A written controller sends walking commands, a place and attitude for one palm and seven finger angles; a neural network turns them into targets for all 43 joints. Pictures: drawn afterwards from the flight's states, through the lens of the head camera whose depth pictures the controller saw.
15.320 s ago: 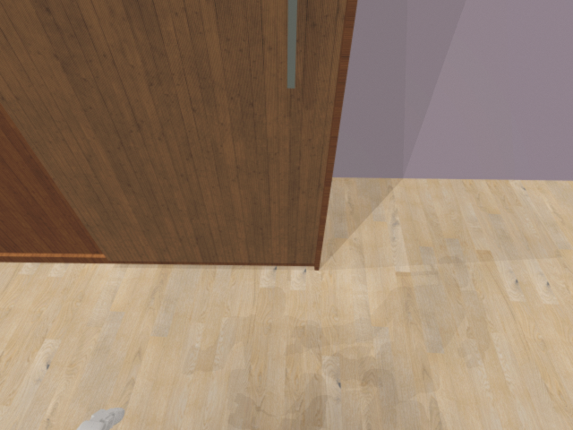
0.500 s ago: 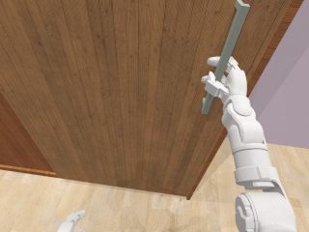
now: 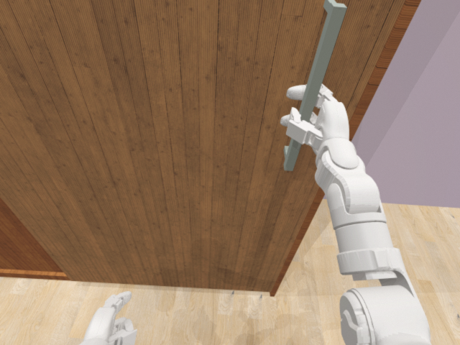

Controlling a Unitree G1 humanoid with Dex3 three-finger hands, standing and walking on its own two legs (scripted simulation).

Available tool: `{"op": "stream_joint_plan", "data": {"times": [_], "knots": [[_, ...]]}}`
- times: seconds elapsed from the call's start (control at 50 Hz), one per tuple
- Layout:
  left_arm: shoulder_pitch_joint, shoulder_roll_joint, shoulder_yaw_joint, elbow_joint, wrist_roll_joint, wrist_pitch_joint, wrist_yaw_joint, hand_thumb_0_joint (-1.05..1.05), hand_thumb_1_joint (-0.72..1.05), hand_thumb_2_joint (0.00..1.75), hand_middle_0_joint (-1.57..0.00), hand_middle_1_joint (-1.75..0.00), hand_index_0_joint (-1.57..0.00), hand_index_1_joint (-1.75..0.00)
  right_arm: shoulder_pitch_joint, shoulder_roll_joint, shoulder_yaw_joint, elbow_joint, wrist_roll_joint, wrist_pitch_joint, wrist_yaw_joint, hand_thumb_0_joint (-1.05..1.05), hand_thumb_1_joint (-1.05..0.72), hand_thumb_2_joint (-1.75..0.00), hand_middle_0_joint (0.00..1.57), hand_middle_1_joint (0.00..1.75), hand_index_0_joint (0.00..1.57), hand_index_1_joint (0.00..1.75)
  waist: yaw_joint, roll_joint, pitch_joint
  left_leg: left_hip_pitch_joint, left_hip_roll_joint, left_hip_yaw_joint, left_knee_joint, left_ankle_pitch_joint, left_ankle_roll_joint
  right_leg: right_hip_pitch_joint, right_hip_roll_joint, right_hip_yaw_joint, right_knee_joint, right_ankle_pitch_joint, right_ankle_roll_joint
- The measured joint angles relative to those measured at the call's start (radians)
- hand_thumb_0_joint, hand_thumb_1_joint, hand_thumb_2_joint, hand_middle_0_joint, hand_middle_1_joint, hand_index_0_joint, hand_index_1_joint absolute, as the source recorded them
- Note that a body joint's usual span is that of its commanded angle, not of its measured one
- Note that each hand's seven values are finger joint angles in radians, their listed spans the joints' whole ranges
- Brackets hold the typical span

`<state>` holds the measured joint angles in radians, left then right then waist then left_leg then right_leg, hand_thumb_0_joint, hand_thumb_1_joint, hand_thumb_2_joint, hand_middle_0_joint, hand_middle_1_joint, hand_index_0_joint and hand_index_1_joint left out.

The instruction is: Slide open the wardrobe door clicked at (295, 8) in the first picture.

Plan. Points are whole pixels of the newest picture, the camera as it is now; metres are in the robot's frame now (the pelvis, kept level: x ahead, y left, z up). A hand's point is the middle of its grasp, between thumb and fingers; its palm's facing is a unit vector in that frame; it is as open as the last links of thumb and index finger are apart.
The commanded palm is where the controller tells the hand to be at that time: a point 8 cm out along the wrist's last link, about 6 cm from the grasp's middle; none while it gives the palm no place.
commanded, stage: tug the door sideways, standing still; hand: right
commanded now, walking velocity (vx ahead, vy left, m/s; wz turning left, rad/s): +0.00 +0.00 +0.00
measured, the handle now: (305, 98) +0.47 -0.10 +0.23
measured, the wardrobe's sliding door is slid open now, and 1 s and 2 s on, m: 0.00 0.01 0.22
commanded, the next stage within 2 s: step sideways, sliding the door along in 0.24 s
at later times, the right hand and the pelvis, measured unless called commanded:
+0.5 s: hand (291, 129) +0.42 -0.07 +0.20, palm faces -0.02 +0.99 -0.11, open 5.7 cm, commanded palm +0.40 -0.10 +0.21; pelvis -0.04 -0.01 -0.01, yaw +3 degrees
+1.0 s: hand (280, 128) +0.42 -0.05 +0.19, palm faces +0.06 +1.00 -0.03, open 5.8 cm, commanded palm +0.40 -0.04 +0.19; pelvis +0.01 +0.08 -0.01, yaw -3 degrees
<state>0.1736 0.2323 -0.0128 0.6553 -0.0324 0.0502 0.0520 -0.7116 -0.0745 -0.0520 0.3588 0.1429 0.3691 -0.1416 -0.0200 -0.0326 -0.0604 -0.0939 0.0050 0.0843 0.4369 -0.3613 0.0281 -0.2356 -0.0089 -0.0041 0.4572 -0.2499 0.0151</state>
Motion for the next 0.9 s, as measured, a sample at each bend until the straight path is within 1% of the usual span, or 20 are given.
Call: {"op": "stream_joint_plan", "data": {"times": [0.16,0.36,0.38,0.42,0.48,0.54,0.56,0.58,0.62,0.64,0.66,0.7,0.74,0.78,0.8,0.82,0.84,0.86,0.88,0.9], "knots": [[0.034,-0.019,-0.001,0.023,-0.001,-0.013,-0.012,0.01,0.9,0.9,-0.2,-0.3,-0.2,-0.3,-0.081,-0.003,0.018,0.127,-0.01,-0.062,-0.03,0.01,-0.78,-0.84,0.39,1.4,0.35,1.4,0.004,-0.003,0.014,-0.027,0.001,0.007,0.021,-0.002,0.002,-0.033,0.003,0.011,0.024,0.011,0.0],[0.1,-0.021,0.001,0.084,-0.005,-0.069,-0.021,0.01,0.9,0.9,-0.2,-0.3,-0.2,-0.3,-0.194,-0.007,0.055,0.291,0.008,-0.143,-0.065,0.0,-0.81,-0.83,0.37,1.4,0.29,1.4,0.009,-0.006,0.032,-0.071,0.002,0.017,0.045,0.012,-0.001,-0.08,0.004,0.021,0.045,0.031,-0.005],[0.099,-0.017,-0.003,0.089,-0.004,-0.07,-0.019,0.01,0.9,0.9,-0.2,-0.3,-0.2,-0.3,-0.194,-0.016,0.048,0.304,0.001,-0.164,-0.048,0.0,-0.8,-0.82,0.37,1.4,0.29,1.4,0.009,-0.008,0.031,-0.081,0.0,0.012,0.049,0.014,-0.004,-0.088,0.001,0.016,0.05,0.03,-0.007],[0.085,-0.011,-0.009,0.093,-0.001,-0.07,-0.007,0.02,0.9,0.9,-0.2,-0.3,-0.21,-0.3,-0.175,-0.06,0.04,0.322,-0.016,-0.242,-0.006,0.0,-0.78,-0.82,0.38,1.4,0.3,1.4,0.022,-0.014,0.037,-0.098,-0.006,-0.01,0.065,0.015,-0.008,-0.095,-0.01,-0.004,0.065,0.023,-0.009],[0.078,-0.011,-0.003,0.07,-0.004,-0.076,0.021,0.02,0.9,0.9,-0.2,-0.3,-0.21,-0.3,-0.145,-0.12,0.035,0.319,-0.008,-0.334,0.018,-0.01,-0.76,-0.83,0.4,1.4,0.3,1.4,0.035,-0.008,0.059,-0.141,-0.005,-0.047,0.15,-0.015,-0.012,-0.101,-0.016,-0.041,0.099,0.001,-0.013],[0.074,-0.018,0.003,0.055,-0.003,-0.081,0.044,0.01,0.9,0.9,-0.2,-0.3,-0.21,-0.3,-0.122,-0.159,0.02,0.286,0.011,-0.377,0.021,-0.02,-0.76,-0.85,0.42,1.4,0.28,1.4,0.042,-0.012,0.094,-0.213,-0.023,-0.072,0.344,-0.101,-0.011,-0.102,-0.028,-0.055,0.135,-0.023,-0.017],[0.073,-0.022,0.003,0.057,-0.003,-0.08,0.048,0.01,0.9,0.9,-0.2,-0.3,-0.2,-0.3,-0.118,-0.164,0.015,0.275,0.014,-0.384,0.021,-0.02,-0.77,-0.85,0.43,1.4,0.27,1.4,0.041,-0.014,0.107,-0.227,-0.027,-0.074,0.377,-0.122,-0.008,-0.098,-0.033,-0.053,0.141,-0.026,-0.015],[0.074,-0.025,0.002,0.061,-0.003,-0.078,0.049,0.01,0.9,0.9,-0.2,-0.3,-0.2,-0.3,-0.117,-0.166,0.011,0.267,0.017,-0.389,0.02,-0.02,-0.77,-0.85,0.43,1.4,0.27,1.4,0.037,-0.016,0.12,-0.232,-0.029,-0.073,0.382,-0.132,-0.006,-0.094,-0.04,-0.049,0.146,-0.03,-0.01],[0.079,-0.029,-0.004,0.067,-0.006,-0.072,0.051,0.01,0.9,0.9,-0.2,-0.3,-0.2,-0.3,-0.12,-0.165,0.007,0.251,0.018,-0.396,0.017,-0.02,-0.77,-0.86,0.44,1.4,0.26,1.4,0.024,-0.02,0.143,-0.216,-0.027,-0.06,0.317,-0.124,-0.001,-0.091,-0.054,-0.035,0.17,-0.044,0.003],[0.083,-0.03,-0.008,0.068,-0.009,-0.071,0.052,0.01,0.9,0.9,-0.2,-0.3,-0.2,-0.3,-0.124,-0.165,0.007,0.244,0.017,-0.398,0.015,-0.02,-0.78,-0.86,0.44,1.4,0.25,1.4,0.016,-0.02,0.152,-0.197,-0.022,-0.054,0.258,-0.103,0.003,-0.094,-0.06,-0.027,0.191,-0.056,0.011],[0.085,-0.03,-0.01,0.07,-0.014,-0.071,0.053,0.01,0.9,0.9,-0.2,-0.3,-0.2,-0.3,-0.127,-0.162,0.005,0.236,0.016,-0.4,0.011,-0.01,-0.78,-0.86,0.45,1.4,0.25,1.4,0.01,-0.026,0.162,-0.182,-0.025,-0.038,0.228,-0.031,0.007,-0.098,-0.068,-0.014,0.219,-0.073,0.016],[0.086,-0.024,-0.009,0.088,-0.019,-0.07,0.055,0.02,0.9,0.9,-0.2,-0.3,-0.2,-0.3,-0.117,-0.141,0.003,0.213,0.008,-0.404,0.002,-0.01,-0.79,-0.87,0.45,1.4,0.23,1.4,0.017,-0.05,0.173,-0.159,-0.041,0.008,0.229,-0.01,0.028,-0.118,-0.079,0.023,0.295,-0.133,-0.011],[0.079,-0.021,-0.002,0.114,-0.02,-0.074,0.057,0.02,0.9,0.9,-0.2,-0.3,-0.2,-0.3,-0.106,-0.109,0.012,0.182,-0.001,-0.413,0.003,-0.01,-0.79,-0.87,0.45,1.4,0.23,1.4,0.003,-0.04,0.183,-0.131,-0.035,0.031,0.208,-0.032,0.046,-0.159,-0.052,0.03,0.456,-0.2,-0.019],[0.068,-0.015,0.008,0.118,-0.016,-0.087,0.055,0.02,0.9,0.9,-0.2,-0.3,-0.2,-0.3,-0.095,-0.078,0.034,0.134,-0.007,-0.431,0.001,-0.01,-0.8,-0.87,0.45,1.4,0.22,1.4,-0.026,-0.019,0.211,-0.099,-0.021,0.037,0.168,-0.029,0.051,-0.174,-0.025,0.006,0.527,-0.223,-0.019],[0.06,-0.013,0.012,0.111,-0.013,-0.093,0.052,0.02,0.9,0.9,-0.2,-0.3,-0.2,-0.3,-0.089,-0.067,0.046,0.104,-0.012,-0.441,0.001,-0.01,-0.8,-0.87,0.45,1.4,0.22,1.4,-0.038,-0.003,0.226,-0.088,-0.011,0.039,0.153,-0.025,0.049,-0.163,-0.017,-0.018,0.486,-0.208,-0.019],[0.048,-0.01,0.016,0.1,-0.01,-0.098,0.049,0.02,0.9,0.9,-0.2,-0.3,-0.2,-0.3,-0.082,-0.059,0.058,0.074,-0.018,-0.452,0.002,0.0,-0.8,-0.88,0.46,1.4,0.22,1.4,-0.047,0.012,0.24,-0.089,-0.001,0.042,0.155,-0.022,0.049,-0.141,-0.012,-0.046,0.396,-0.154,-0.02],[0.034,-0.004,0.02,0.085,-0.006,-0.102,0.044,0.02,0.9,0.9,-0.2,-0.3,-0.2,-0.3,-0.074,-0.055,0.067,0.042,-0.02,-0.464,0.002,0.0,-0.8,-0.88,0.46,1.4,0.22,1.4,-0.054,0.018,0.25,-0.111,0.004,0.046,0.194,-0.019,0.046,-0.106,-0.017,-0.072,0.276,-0.048,-0.027],[0.022,0.009,0.028,0.061,-0.004,-0.107,0.036,0.02,0.9,0.9,-0.2,-0.3,-0.2,-0.3,-0.066,-0.051,0.073,0.007,-0.017,-0.472,0.0,0.0,-0.81,-0.88,0.46,1.4,0.22,1.4,-0.062,0.001,0.25,-0.164,-0.011,0.043,0.285,-0.008,0.024,-0.074,-0.041,-0.073,0.185,0.09,-0.048],[-0.002,0.014,0.042,0.045,-0.004,-0.111,0.023,0.02,0.9,0.9,-0.2,-0.3,-0.2,-0.3,-0.064,-0.057,0.081,-0.024,-0.012,-0.479,0.006,0.0,-0.81,-0.87,0.46,1.4,0.22,1.4,-0.069,-0.004,0.263,-0.226,-0.022,0.017,0.422,-0.04,0.007,-0.06,-0.054,-0.07,0.173,0.053,-0.037],[-0.032,0.011,0.056,0.034,-0.009,-0.108,0.005,0.02,0.9,0.9,-0.2,-0.3,-0.2,-0.3,-0.067,-0.065,0.085,-0.048,-0.008,-0.485,0.013,0.0,-0.81,-0.87,0.46,1.4,0.22,1.4,-0.076,0.003,0.288,-0.281,-0.027,-0.022,0.557,-0.079,0.005,-0.049,-0.059,-0.069,0.185,-0.018,-0.022]]}}
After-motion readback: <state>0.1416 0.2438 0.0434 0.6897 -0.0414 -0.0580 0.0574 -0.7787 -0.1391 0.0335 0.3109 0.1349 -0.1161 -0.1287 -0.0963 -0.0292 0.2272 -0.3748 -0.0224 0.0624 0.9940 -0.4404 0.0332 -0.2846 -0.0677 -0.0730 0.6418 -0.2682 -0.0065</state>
